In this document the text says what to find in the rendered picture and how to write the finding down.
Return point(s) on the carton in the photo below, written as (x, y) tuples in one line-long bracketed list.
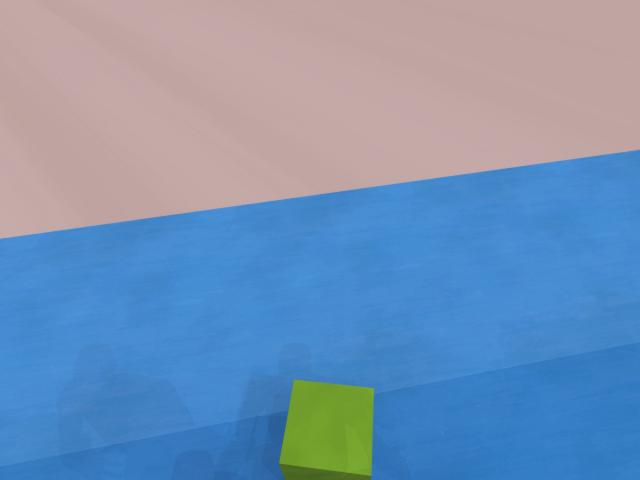
[(329, 432)]

